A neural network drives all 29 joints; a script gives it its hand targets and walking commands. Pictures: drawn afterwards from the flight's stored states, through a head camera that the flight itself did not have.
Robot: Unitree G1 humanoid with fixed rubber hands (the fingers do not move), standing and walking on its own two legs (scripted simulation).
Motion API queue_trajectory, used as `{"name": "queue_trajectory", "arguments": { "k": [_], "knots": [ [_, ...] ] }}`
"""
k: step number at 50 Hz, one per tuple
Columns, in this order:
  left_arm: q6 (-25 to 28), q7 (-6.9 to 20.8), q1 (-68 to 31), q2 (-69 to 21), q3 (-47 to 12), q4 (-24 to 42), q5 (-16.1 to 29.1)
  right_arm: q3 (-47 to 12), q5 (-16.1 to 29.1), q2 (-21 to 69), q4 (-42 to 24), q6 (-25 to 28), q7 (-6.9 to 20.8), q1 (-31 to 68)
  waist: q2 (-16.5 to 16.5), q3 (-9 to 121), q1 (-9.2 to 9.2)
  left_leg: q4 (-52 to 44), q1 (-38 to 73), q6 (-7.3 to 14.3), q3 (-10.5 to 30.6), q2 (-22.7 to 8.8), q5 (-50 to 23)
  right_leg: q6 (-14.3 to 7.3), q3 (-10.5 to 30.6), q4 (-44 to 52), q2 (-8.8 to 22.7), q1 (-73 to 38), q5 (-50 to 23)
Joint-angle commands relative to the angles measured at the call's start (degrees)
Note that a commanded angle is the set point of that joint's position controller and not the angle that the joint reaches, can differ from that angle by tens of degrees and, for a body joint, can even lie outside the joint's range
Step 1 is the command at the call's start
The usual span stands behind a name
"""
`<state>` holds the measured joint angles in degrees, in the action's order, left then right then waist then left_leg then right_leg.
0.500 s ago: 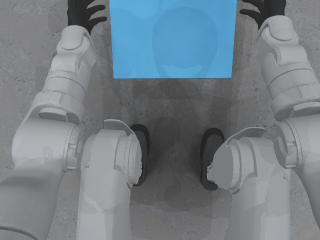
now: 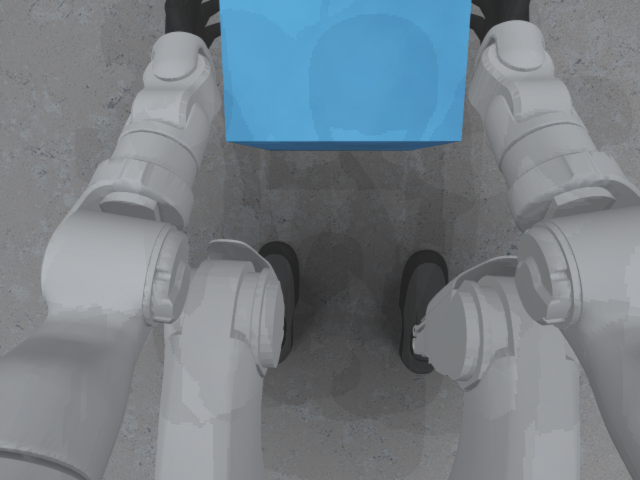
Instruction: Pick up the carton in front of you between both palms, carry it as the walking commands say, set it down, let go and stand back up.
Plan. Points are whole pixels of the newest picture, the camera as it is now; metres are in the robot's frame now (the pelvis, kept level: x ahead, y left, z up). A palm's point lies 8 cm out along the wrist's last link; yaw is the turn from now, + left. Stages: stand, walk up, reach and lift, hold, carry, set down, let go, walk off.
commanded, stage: reach and lift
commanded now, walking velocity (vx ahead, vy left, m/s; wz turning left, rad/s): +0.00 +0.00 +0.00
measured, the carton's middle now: (341, 58) +0.52 +0.04 -0.25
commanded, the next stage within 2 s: none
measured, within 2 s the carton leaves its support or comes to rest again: leaves its support in 0.14 s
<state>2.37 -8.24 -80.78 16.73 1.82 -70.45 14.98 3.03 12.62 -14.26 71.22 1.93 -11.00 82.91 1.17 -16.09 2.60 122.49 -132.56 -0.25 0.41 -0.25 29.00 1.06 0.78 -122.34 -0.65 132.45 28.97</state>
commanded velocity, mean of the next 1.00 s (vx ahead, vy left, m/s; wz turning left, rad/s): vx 0.00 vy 0.00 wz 0.00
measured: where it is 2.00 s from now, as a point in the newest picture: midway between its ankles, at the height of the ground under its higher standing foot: (347, 327)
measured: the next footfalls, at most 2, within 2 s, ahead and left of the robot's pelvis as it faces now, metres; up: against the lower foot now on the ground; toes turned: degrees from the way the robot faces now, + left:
none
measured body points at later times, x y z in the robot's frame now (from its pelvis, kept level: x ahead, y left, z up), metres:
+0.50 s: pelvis +0.01 -0.01 +0.06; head +0.26 +0.02 +0.43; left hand +0.49 +0.20 -0.01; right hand +0.52 -0.11 -0.01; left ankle +0.12 +0.12 -0.34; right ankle +0.13 -0.13 -0.34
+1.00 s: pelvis +0.04 -0.01 +0.19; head +0.23 +0.01 +0.60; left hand +0.46 +0.19 +0.13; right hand +0.49 -0.12 +0.14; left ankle +0.12 +0.12 -0.34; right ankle +0.13 -0.13 -0.34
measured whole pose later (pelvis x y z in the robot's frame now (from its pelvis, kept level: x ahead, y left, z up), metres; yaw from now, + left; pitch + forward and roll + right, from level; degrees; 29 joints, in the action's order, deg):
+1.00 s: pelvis +0.04 -0.01 +0.19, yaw +3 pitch +37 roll +0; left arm -19.7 -2.4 -41.6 -1.8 21.5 -34.8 -8.3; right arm 21.2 -7.4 4.1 35.8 -18.7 -6.0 42.6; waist 1.6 13.8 1.9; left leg 89.5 -97.6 -1.7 2.9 2.1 28.7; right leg 1.2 2.8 -90.3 -4.6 96.4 30.6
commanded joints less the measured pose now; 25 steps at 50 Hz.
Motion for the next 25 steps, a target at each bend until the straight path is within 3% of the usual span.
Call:
{"name": "queue_trajectory", "arguments": {
  "k": [1,4,8,11,12,15,16,17,22,25],
  "knots": [
    [-1.6,11.8,-30.5,-43.6,-10.4,14.0,-1.7,-10.1,-2.2,44.9,-11.4,-1.3,11.8,26.2,0.6,62.1,0.09,-8.7,30.7,-0.3,-2.2,5.9,-10.3,-0.7,-3.0,7.0,-7.0,-30.9,-8.6],
    [-2.7,12.6,-32.7,-49.6,-13.1,19.4,0.6,-12.4,0.0,50.9,-17.2,-2.4,12.4,28.7,0.0,73.0,0.41,-7.5,36.4,-0.3,-3.6,6.4,-14.8,-0.8,-4.0,6.0,-7.5,-35.4,-12.3],
    [-4.2,11.2,-33.4,-54.8,-17.3,32.0,4.3,-18.0,4.4,57.7,-27.3,-3.9,11.5,28.5,-1.2,95.2,1.98,-7.6,49.4,-1.0,-5.3,7.3,-22.0,-0.8,-5.3,5.5,-8.5,-47.2,-18.3],
    [-6.8,11.5,-30.4,-58.6,-18.0,36.6,2.1,-18.3,3.2,62.0,-32.0,-6.1,12.0,26.0,-1.4,97.3,1.96,-9.1,52.7,-0.9,-4.9,8.1,-23.1,-0.5,-5.4,7.1,-9.4,-46.4,-18.2],
    [-7.8,11.9,-28.5,-60.4,-17.8,36.8,1.0,-18.0,2.3,62.8,-33.5,-6.8,12.6,25.7,-1.5,95.3,2.14,-10.6,50.4,-0.6,-4.8,8.3,-18.8,-0.6,-5.5,8.1,-9.5,-45.9,-15.3],
    [-11.1,13.8,-23.5,-65.4,-15.6,37.3,-3.1,-16.8,-1.3,67.8,-35.9,-9.9,15.0,22.5,-0.5,90.2,2.07,-12.7,50.7,-0.5,-4.6,8.9,-19.1,-0.2,-5.7,11.0,-10.3,-39.2,-12.2],
    [-12.1,14.2,-21.1,-68.2,-14.2,36.7,-4.6,-15.8,-2.6,68.0,-36.2,-10.3,15.4,22.3,-0.6,88.3,2.58,-14.2,47.5,-0.3,-4.6,9.1,-14.3,-0.4,-5.7,11.7,-10.2,-39.3,-9.0],
    [-13.1,15.0,-20.4,-67.5,-12.5,35.3,-6.8,-13.6,-4.5,69.7,-34.4,-11.6,16.1,20.4,0.5,82.9,1.65,-16.1,45.3,-0.2,-4.3,9.0,-11.9,-0.4,-5.7,13.8,-10.2,-36.4,-6.7],
    [-17.4,18.0,-15.2,-70.7,-4.3,26.8,-14.8,-2.4,-14.9,69.6,-24.5,-15.7,18.0,12.7,-1.6,68.7,-0.67,-22.4,38.8,-0.5,-3.8,8.9,-2.7,-1.4,-5.3,20.5,-10.0,-30.5,0.8],
    [-18.3,18.8,-14.3,-70.9,-1.7,25.9,-17.9,-0.3,-17.4,71.2,-23.2,-16.8,18.4,12.2,-1.4,70.1,-0.12,-25.3,41.2,-0.3,-3.8,8.9,-1.5,-1.3,-4.8,24.0,-10.2,-32.0,1.7]
  ]
}}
